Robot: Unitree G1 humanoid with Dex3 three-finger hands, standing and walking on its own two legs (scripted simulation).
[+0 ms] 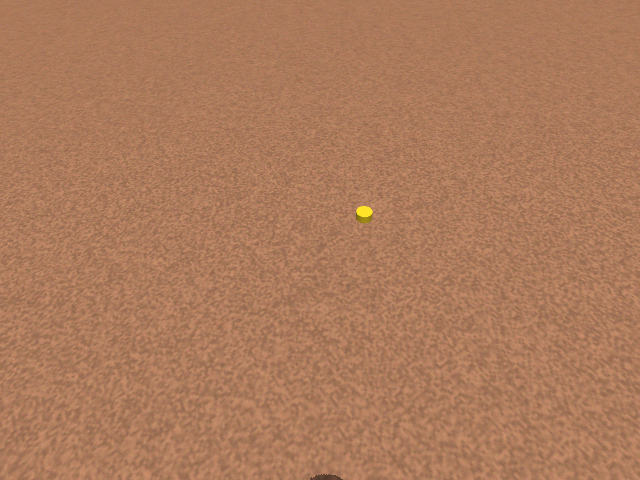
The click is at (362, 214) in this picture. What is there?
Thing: low tin
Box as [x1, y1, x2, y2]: [356, 206, 372, 222]
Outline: 357,208 356,219 358,221 367,222 371,219 372,211 369,207 361,206
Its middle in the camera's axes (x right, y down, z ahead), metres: +0.22 -0.10 +1.79
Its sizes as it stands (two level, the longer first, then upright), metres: 0.075 0.075 0.039
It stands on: the floor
